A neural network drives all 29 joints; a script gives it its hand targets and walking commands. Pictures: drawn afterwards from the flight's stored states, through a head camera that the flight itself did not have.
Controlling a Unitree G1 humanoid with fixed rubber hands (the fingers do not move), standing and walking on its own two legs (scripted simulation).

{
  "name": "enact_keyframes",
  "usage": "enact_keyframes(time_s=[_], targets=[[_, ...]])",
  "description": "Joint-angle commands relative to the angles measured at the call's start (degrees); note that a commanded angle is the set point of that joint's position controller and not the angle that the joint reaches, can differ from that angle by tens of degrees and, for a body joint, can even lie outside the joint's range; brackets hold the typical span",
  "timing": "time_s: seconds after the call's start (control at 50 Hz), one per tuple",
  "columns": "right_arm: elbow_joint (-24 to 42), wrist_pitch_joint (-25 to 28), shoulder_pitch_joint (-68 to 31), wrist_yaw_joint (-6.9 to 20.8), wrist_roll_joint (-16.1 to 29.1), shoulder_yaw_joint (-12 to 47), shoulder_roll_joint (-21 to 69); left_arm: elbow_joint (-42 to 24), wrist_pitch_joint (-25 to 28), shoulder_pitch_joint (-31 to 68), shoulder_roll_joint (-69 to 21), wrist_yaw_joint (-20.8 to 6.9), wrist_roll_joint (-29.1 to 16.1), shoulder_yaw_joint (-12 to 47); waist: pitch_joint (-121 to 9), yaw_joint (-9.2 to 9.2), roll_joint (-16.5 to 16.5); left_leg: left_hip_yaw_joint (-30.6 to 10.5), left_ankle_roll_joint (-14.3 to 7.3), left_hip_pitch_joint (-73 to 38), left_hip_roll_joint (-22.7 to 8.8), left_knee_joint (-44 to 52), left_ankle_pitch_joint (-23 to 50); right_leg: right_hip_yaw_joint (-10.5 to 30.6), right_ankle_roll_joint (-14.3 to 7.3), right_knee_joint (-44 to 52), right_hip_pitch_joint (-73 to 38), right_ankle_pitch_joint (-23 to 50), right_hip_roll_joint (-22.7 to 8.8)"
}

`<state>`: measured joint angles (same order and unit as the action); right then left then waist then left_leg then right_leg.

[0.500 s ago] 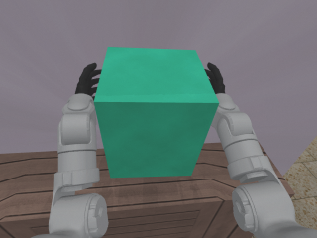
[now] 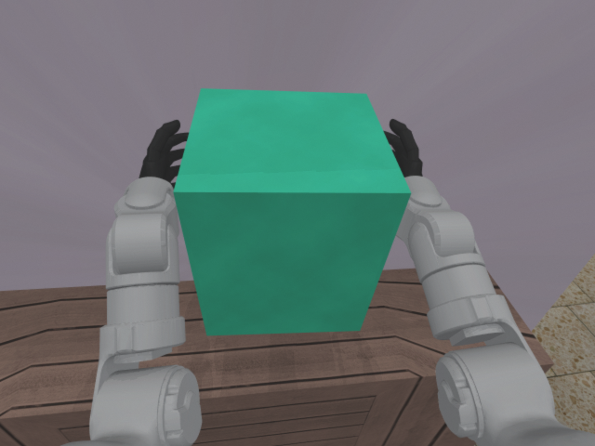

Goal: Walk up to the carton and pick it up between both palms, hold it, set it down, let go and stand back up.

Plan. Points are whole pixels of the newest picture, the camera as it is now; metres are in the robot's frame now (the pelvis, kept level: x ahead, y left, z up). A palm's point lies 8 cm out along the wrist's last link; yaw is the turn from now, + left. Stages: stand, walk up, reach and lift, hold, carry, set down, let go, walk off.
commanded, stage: hold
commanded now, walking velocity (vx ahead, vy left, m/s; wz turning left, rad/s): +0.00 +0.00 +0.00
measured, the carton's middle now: (285, 216) +0.36 +0.01 +0.18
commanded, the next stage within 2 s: none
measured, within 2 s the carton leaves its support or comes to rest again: neither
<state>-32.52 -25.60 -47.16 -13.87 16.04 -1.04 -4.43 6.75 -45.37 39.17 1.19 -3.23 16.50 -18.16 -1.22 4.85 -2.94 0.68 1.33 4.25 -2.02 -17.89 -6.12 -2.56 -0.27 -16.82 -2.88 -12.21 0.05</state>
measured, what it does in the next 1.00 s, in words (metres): stands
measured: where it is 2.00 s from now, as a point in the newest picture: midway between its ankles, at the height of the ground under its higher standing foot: outside the picture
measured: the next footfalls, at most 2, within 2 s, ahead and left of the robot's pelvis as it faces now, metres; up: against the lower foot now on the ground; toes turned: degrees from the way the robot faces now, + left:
none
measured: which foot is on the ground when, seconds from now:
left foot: down 0.00-1.00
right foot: down 0.00-1.00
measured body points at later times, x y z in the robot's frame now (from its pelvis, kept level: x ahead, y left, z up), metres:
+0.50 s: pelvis +0.00 +0.00 +0.00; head -0.06 +0.03 +0.44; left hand +0.38 +0.17 +0.23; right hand +0.39 -0.14 +0.24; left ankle +0.05 +0.13 -0.75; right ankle -0.02 -0.11 -0.75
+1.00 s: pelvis +0.00 +0.00 +0.00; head -0.06 +0.03 +0.44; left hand +0.37 +0.17 +0.23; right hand +0.38 -0.14 +0.24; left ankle +0.05 +0.13 -0.75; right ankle -0.02 -0.11 -0.75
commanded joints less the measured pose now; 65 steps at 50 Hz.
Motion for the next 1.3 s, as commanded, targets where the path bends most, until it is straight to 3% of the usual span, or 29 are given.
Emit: enact_keyframes(time_s=[0.0,0.16,0.44,0.54,0.58,0.72,1.28], targets=[[13.39,1.66,-39.97,5.54,4.67,19.71,32.97,-2.97,3.15,36.78,-30.9,-6.71,-8.28,26.72,-18.46,0.18,3.71,1.47,0.21,-13.78,4.02,0.13,7.74,-1.09,4.17,3.58,6.42,9.63,3.58],[13.54,2.37,-40.28,5.49,5.36,20.09,33.72,-4.04,3.83,37.97,-30.97,-6.57,-8.57,26.71,-19.82,0.39,4.02,1.45,0.48,-14.31,4.4,-0.71,10.07,-0.95,4.49,3.31,5.5,12.12,3.53],[12.83,2.02,-39.93,5.26,4.99,19.59,33.49,-2.78,3.72,37.59,-30.72,-6.9,-8.3,26.58,-17.77,0.64,3.72,1.37,0.3,-13.31,4.43,-0.15,8.04,-0.93,4.69,3.47,5.96,11.27,3.2],[14.72,2.28,-41.03,5.18,5.75,20.38,34.15,-4.14,3.91,38.07,-31.38,-6.66,-8.73,27.26,-20.15,0.45,3.88,1.25,0.48,-14.04,4.51,-0.9,10.03,-0.92,4.69,3.07,5.08,12.81,3.46],[18.38,2.59,-40.36,4.63,6.81,21.93,34.55,-6.99,4.1,37.56,-30.91,-6.61,-9.5,28.05,-22.61,0.78,4.32,0.69,0.1,-15.87,4.83,-2.11,13.27,-0.71,5.46,2.65,4.33,17.22,3.13],[14.7,1.61,-39.32,5.3,5.09,19.75,33.13,-4.74,2.84,36.67,-29.96,-7.43,-7.56,26.0,-17.12,0.15,3.65,1.46,-0.39,-13.13,4.16,0.51,7.19,-0.84,4.42,3.89,6.13,8.97,3.23],[16.51,2.0,-38.92,5.33,5.63,20.84,32.95,-6.38,2.72,35.66,-30.25,-7.1,-7.9,26.95,-18.93,0.53,3.83,1.36,0.06,-14.89,4.28,-0.67,10.44,-0.92,4.61,3.52,5.31,12.44,3.36]])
